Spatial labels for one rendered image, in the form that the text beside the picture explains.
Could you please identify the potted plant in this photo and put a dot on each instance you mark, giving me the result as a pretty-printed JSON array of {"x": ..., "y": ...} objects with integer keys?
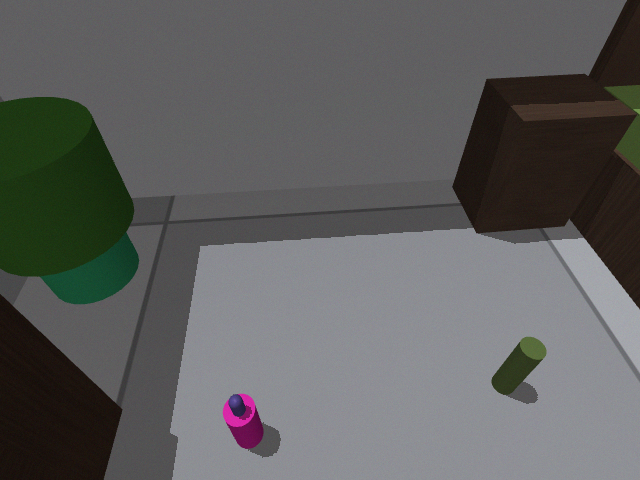
[{"x": 64, "y": 208}]

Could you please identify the bed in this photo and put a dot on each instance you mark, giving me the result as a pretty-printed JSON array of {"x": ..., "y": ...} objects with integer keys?
[{"x": 608, "y": 216}]

